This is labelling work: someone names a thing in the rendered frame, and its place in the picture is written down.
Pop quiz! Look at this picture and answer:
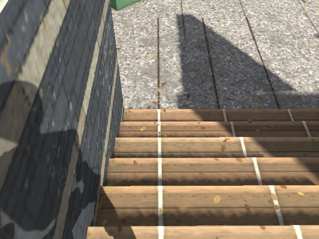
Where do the stairs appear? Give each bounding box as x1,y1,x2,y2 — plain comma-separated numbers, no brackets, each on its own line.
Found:
86,109,319,239

